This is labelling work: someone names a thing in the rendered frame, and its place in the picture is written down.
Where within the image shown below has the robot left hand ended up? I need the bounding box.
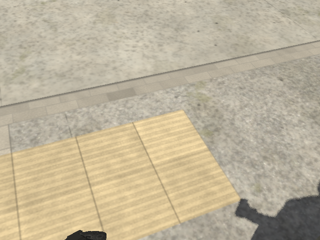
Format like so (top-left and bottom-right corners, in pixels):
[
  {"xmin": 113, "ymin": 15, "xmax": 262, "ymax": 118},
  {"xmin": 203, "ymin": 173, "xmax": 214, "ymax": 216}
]
[{"xmin": 65, "ymin": 230, "xmax": 107, "ymax": 240}]

